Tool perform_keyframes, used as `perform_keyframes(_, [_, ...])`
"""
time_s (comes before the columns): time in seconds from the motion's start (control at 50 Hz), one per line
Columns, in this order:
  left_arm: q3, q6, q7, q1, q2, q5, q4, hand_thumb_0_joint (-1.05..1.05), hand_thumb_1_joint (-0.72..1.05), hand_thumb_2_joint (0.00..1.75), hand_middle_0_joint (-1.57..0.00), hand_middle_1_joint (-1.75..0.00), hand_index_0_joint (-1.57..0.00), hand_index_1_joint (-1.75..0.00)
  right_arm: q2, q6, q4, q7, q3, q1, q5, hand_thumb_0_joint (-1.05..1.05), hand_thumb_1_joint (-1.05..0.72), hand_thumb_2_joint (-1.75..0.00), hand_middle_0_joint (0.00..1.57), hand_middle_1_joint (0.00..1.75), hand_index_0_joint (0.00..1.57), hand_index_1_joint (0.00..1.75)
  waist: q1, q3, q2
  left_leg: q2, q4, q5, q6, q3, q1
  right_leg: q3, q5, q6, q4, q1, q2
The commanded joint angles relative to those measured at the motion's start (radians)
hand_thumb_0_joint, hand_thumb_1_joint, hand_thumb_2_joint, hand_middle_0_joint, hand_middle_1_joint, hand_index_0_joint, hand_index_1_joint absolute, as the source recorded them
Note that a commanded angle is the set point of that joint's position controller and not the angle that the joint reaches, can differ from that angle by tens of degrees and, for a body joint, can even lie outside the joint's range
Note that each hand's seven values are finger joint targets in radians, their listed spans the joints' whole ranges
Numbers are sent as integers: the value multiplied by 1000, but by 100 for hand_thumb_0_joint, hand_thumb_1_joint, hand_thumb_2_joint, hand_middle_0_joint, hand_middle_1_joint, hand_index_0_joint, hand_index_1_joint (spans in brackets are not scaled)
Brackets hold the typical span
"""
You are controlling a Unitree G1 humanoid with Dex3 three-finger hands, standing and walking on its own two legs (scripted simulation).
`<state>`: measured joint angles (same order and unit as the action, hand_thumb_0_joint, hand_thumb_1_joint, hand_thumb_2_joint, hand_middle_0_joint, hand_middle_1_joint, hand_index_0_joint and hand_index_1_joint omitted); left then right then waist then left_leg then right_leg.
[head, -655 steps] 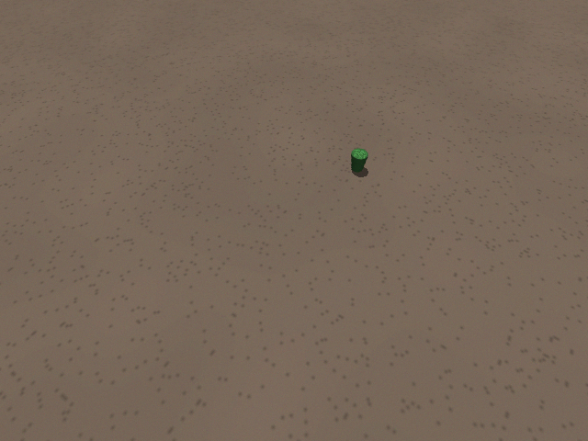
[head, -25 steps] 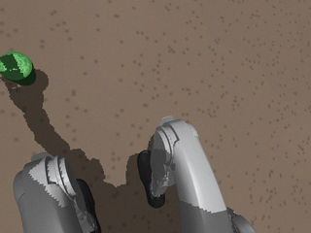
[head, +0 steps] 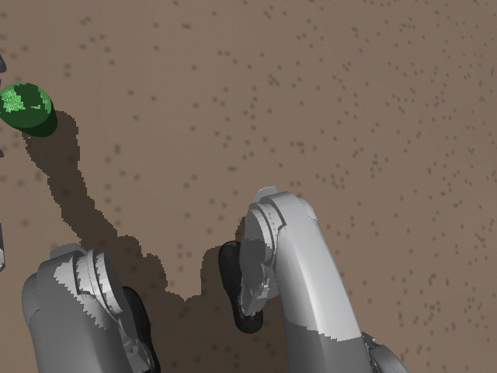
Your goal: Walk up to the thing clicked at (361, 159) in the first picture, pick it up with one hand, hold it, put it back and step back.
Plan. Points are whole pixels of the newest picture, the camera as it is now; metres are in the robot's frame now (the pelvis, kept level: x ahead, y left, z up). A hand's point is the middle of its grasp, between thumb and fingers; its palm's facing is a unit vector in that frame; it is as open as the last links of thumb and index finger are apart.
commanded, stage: approach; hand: left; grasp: from above
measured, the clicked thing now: (33, 115) +0.57 +0.23 -0.29
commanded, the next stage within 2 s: rest palm in 0.54 s
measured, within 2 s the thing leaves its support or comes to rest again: neither
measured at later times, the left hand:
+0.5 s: hand out of the picture +0.53 +0.24 -0.16, palm faces -0.51 -0.07 -0.85, open 14.1 cm
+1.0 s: hand (10, 107) +0.54 +0.23 -0.18, palm faces -0.50 -0.07 -0.86, open 13.7 cm
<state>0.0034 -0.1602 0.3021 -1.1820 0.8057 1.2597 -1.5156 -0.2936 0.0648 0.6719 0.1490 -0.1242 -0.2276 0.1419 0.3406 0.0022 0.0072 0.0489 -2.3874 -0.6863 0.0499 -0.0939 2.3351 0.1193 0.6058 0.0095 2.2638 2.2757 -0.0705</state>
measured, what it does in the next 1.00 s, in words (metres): stands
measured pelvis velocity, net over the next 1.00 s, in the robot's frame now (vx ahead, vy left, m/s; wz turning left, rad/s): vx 0.00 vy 0.00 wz -0.02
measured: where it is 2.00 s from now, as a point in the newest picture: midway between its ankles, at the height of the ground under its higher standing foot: (194, 327)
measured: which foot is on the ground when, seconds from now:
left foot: down 0.00-1.00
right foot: down 0.00-1.00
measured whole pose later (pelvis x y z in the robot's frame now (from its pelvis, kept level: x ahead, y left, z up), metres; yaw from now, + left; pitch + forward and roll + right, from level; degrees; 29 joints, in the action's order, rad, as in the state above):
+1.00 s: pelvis +0.00 +0.00 +0.00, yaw -1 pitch +35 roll -10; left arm -0.01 -0.09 0.29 -1.27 0.82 1.25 -1.61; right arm -0.31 0.05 0.62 0.14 -0.19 -0.22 0.15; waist 0.40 0.05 0.00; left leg 0.05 -2.41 -0.69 0.05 -0.11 2.35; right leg 0.13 0.60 0.00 2.27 2.28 -0.06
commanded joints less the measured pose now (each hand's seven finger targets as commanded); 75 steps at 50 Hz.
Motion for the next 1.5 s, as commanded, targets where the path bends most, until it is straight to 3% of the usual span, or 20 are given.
perform_keyframes(0.0, [-18, 0, 80, -513, 126, 3, 194, 0, -54, 102, -7, -105, -7, -104, -266, 2, 26, -19, 81, -259, 4, 0, -90, -89, 20, 30, 20, 30, 90, -735, -428, -36, 246, 194, -32, 26, -566, 50, -196, 34, -198, -354, 78])
perform_keyframes(0.08, [-15, 53, 107, -550, 141, 25, 84, 0, -56, 104, -8, -103, -7, -104, -269, 2, 22, -19, 67, -262, 18, 0, -90, -89, 20, 30, 20, 30, 112, -693, -406, -38, 237, 181, -27, 35, -532, 47, -191, 34, -205, -354, 83])
perform_keyframes(0.16, [25, 125, 101, -485, 199, 39, 53, 0, -59, 107, -8, -100, -6, -103, -282, -4, -16, -19, 54, -261, 3, 0, -90, -89, 20, 30, 20, 30, 75, -735, -429, -38, 253, 261, -27, 39, -556, 37, -245, 35, -194, -390, 77])
perform_keyframes(0.26, [23, 183, 50, -389, 200, -20, 36, 0, -59, 107, -7, -104, -5, -106, -271, -37, -41, -21, 45, -248, -18, 0, -90, -89, 20, 30, 20, 30, 58, -740, -308, -35, 237, 263, 0, 56, -411, 14, -267, 19, -219, -526, 92])
perform_keyframes(0.34, [46, 166, -17, -322, 243, -49, 84, 0, -58, 105, -7, -104, -6, -105, -271, -52, -64, -27, 46, -229, -27, 0, -90, -89, 20, 30, 20, 30, 37, -712, -263, -35, 241, 211, 5, 58, -350, 4, -208, 19, -227, -559, 92])
perform_keyframes(0.46, [29, 52, -57, -400, 185, -60, 233, 0, -56, 103, -6, -106, -6, -106, -264, -55, -55, -34, 59, -243, -7, 0, -90, -89, 20, 30, 20, 30, 83, -665, -306, -37, 228, 138, -14, 42, -390, 23, -118, 28, -236, -477, 90])
perform_keyframes(0.52, [-7, 2, -29, -485, 158, -51, 287, 0, -55, 101, -6, -106, -7, -105, -258, -40, -22, -35, 67, -256, -1, 0, -90, -89, 20, 30, 20, 30, 99, -672, -383, -37, 232, 114, -29, 30, -464, 42, -97, 35, -222, -390, 87])
perform_keyframes(0.6, [-10, 11, 39, -499, 162, -12, 332, 0, -53, 106, -7, -108, -8, -108, -261, -32, -6, -32, 87, -266, -4, 0, -90, -89, 20, 30, 20, 30, 55, -839, -501, -34, 268, 197, -44, 25, -626, 52, -187, 41, -192, -397, 80])
perform_keyframes(0.68, [-35, 70, 57, -498, 103, -13, 130, 0, -53, 106, -8, -105, -6, -106, -264, -32, 16, -30, 76, -267, 3, 0, -90, -90, 20, 30, 20, 30, 105, -673, -404, -35, 261, 176, -31, 25, -528, 55, -179, 40, -207, -331, 87])
perform_keyframes(0.72, [-39, 92, 52, -462, 112, -2, 66, 0, -53, 109, -8, -105, -7, -107, -270, -31, 19, -33, 66, -256, -3, 0, -90, -90, 20, 30, 20, 30, 81, -653, -404, -37, 267, 184, -29, 24, -513, 52, -180, 42, -203, -320, 85])
perform_keyframes(0.78, [-48, 114, 31, -411, 88, -4, -7, 0, -51, 108, -8, -107, -7, -107, -279, -27, 6, -28, 46, -250, -1, 0, -89, -90, 20, 30, 20, 30, 94, -605, -358, -36, 263, 208, -27, 11, -487, 57, -198, 37, -187, -326, 80])
perform_keyframes(0.8, [-41, 111, 21, -426, 104, -9, 5, 0, -51, 108, -8, -107, -7, -108, -284, -25, -5, -26, 41, -253, -1, 0, -89, -90, 20, 30, 20, 30, 115, -582, -328, -37, 253, 203, -19, 13, -462, 53, -197, 32, -193, -342, 79])
perform_keyframes(0.92, [-8, 69, 16, -408, 195, -13, 34, 0, -49, 104, -7, -109, -8, -108, -283, -25, -51, -22, 14, -235, 4, 0, -89, -90, 20, 30, 20, 30, 105, -625, -306, -41, 217, 211, -12, 30, -402, 42, -201, 20, -186, -450, 81])
perform_keyframes(1.02, [24, 18, 83, -462, 256, 19, 63, 0, -51, 100, -6, -105, -7, -105, -295, -6, -47, -20, 7, -248, 14, 0, -90, -90, 20, 30, 20, 30, 104, -660, -404, -33, 206, 201, -25, 17, -460, 61, -191, 27, -163, -404, 84])
perform_keyframes(1.06, [35, 9, 106, -458, 246, 22, 33, 0, -52, 100, -6, -104, -7, -103, -301, 11, -60, -17, -3, -240, 31, 0, -90, -90, 20, 30, 20, 30, 134, -607, -384, -34, 183, 177, -21, 14, -453, 69, -175, 24, -154, -375, 81])
perform_keyframes(1.2, [69, 14, 174, -453, 294, 45, 76, 0, -47, 107, -10, -107, -9, -107, -317, 57, -41, 2, -4, -268, 55, 0, -90, -90, 20, 30, 20, 30, 128, -657, -464, -23, 165, 217, -32, 1, -516, 85, -221, 22, -131, -368, 81])
perform_keyframes(1.34, [39, 55, 176, -391, 261, 19, 15, 0, -43, 104, -10, -110, -12, -108, -321, 77, -26, 40, -21, -273, 61, 0, -90, -90, 20, 30, 20, 30, 133, -640, -455, -17, 139, 295, -29, 3, -486, 89, -294, 16, -124, -431, 96])
perform_keyframes(1.4, [96, 60, 182, -383, 336, 15, 3, 0, -43, 103, -9, -111, -11, -109, -343, 74, -26, 42, -20, -276, 55, 0, -90, -90, 20, 30, 20, 30, 125, -634, -436, -17, 143, 278, -27, -7, -461, 92, -278, 18, -127, -436, 95])
perform_keyframes(1.46, [79, 60, 172, -370, 283, 24, -46, 0, -43, 103, -8, -112, -11, -109, -334, 76, -40, 55, -41, -257, 67, 0, -90, -90, 20, 30, 20, 30, 165, -546, -396, -17, 130, 269, -27, -15, -440, 103, -266, 19, -122, -386, 97])
perform_keyframes(1.48, [87, 54, 172, -387, 312, 18, -15, 0, -44, 104, -9, -111, -11, -109, -340, 75, -41, 55, -39, -249, 63, 0, -90, -90, 20, 30, 20, 30, 153, -564, -414, -16, 135, 260, -26, -15, -437, 100, -259, 21, -125, -403, 101])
